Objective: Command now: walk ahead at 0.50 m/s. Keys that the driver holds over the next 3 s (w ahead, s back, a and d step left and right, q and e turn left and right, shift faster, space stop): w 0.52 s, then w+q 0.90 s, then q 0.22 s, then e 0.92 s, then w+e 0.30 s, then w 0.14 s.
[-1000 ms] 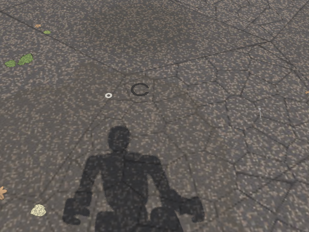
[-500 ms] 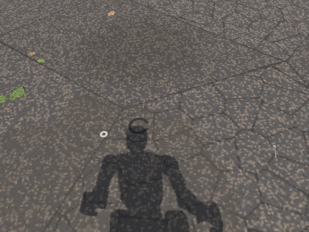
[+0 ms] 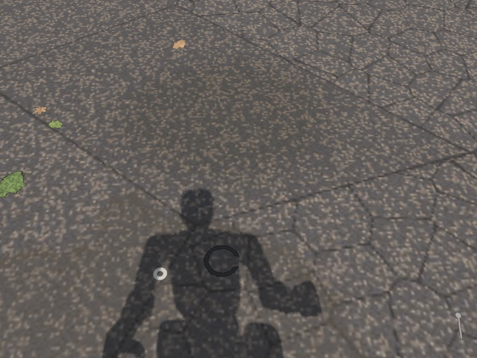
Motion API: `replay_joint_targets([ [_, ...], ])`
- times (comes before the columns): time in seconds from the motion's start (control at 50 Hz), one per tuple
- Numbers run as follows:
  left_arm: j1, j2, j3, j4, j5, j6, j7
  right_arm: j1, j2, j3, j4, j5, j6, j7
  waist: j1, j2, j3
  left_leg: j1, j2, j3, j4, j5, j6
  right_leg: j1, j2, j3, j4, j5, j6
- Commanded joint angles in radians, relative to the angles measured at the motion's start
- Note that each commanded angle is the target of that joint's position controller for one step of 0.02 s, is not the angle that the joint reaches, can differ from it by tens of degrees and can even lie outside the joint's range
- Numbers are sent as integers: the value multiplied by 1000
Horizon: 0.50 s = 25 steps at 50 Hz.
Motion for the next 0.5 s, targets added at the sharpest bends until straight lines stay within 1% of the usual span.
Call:
replay_joint_targets([
  [0.02, -43, 111, 30, -79, 6, -21, 4, 72, -107, -27, -23, -17, -13, -3, -33, 91, -75, 306, 267, -358, -297, 59, 167, -318, -119, 46, 38, 129, -1],
  [0.04, -27, 89, 28, -73, 8, -11, 5, 69, -101, -27, -19, -15, -16, -2, -19, 97, -73, 273, 255, -327, -324, 88, 171, -286, -125, 43, 10, 145, 6],
  [0.06, -22, 71, 26, -71, 10, 0, 7, 74, -105, -28, -11, -10, -21, -2, -10, 95, -66, 249, 251, -296, -343, 118, 178, -279, -130, 36, -18, 155, 15],
  [0.08, -39, 63, 24, -77, 13, 7, 9, 82, -117, -31, -2, -7, -24, -4, -8, 89, -50, 232, 250, -270, -361, 141, 183, -296, -135, 32, -53, 178, 24],
  [0.12, -109, 61, 23, -102, 22, 12, 11, 110, -140, -38, 16, -6, -23, -13, -20, 71, -21, 235, 249, -232, -387, 172, 188, -355, -140, 28, -157, 268, 45],
  [0.16, -168, 52, 21, -120, 25, 8, 6, 133, -147, -39, 31, -4, -17, -22, -34, 70, -7, 244, 226, -180, -396, 184, 169, -366, -132, 19, -281, 385, 54],
  [0.22, -269, 33, 11, -145, 20, -1, -4, 176, -158, -40, 58, 4, -12, -31, -68, 72, 15, 240, 197, -115, -403, 172, 143, -312, -97, -16, -457, 521, 54],
  [0.28, -353, 35, 5, -172, 12, -7, -17, 234, -166, -43, 95, 11, -2, -34, -96, 71, 37, 311, 226, -111, -385, 161, 142, -308, -76, -23, -545, 536, 46],
  [0.32, -387, 46, 6, -191, 9, -12, -29, 250, -170, -47, 113, 14, 9, -37, -95, 74, 46, 388, 261, -120, -351, 191, 134, -327, -71, -13, -585, 488, 26],
  [0.36, -373, 67, 12, -195, 8, -17, -38, 243, -181, -53, 121, 17, 20, -41, -71, 86, 32, 447, 288, -128, -300, 270, 118, -295, -59, -17, -612, 414, -1],
  [0.38, -333, 84, 19, -186, 8, -19, -39, 229, -188, -56, 121, 17, 25, -43, -45, 99, 7, 461, 287, -124, -252, 379, 107, -229, -40, -34, -619, 375, -15],
  [0.4, -241, 108, 34, -159, 11, -20, -37, 207, -189, -56, 118, 18, 31, -45, 10, 104, -47, 452, 262, -97, -145, 536, 89, -95, -8, -66, -640, 366, -37],
  [0.42, -76, 156, 61, -105, 14, -19, -29, 209, -163, -45, 113, 12, 36, -48, 78, 83, -151, 378, 206, -57, 49, 569, 60, 140, -4, -68, -634, 382, -67],
  [0.44, 99, 233, 80, -71, 24, -14, -19, 234, -115, -23, 87, -13, 36, -50, 121, -59, -305, 164, 134, -9, 380, 254, 22, 442, -202, 169, -607, 393, -134],
  [0.46, 125, 275, 87, -51, 20, -10, -26, 349, 3, 8, 86, -5, 13, -38, 47, -315, -398, -218, -50, -63, 672, -406, -32, 710, -375, 639, -750, 145, -289],
  [0.48, 90, 172, 59, -66, 7, -13, -28, 267, -115, -16, 92, 19, -9, -33, 88, -183, -329, -330, 6, -177, 776, -434, -15, 662, -345, 647, -815, 9, -251],
  [0.5, 10, 136, 47, -81, 11, -17, -24, 175, -155, -29, 63, 41, -25, -29, 76, -141, -196, -384, 55, -156, 775, -337, 3, 535, -316, 504, -835, 45, -209],
])
Next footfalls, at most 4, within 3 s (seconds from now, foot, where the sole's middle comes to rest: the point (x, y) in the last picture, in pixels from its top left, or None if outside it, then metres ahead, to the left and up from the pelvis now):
0.42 right None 0.41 -0.15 -0.77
0.98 left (218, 279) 0.70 0.09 -0.77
1.46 right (249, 189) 1.04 0.00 -0.77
1.86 left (173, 208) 0.95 0.26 -0.77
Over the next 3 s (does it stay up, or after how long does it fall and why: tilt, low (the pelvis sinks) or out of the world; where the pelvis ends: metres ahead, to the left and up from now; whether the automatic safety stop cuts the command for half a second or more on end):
stays up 1.07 0.10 0.01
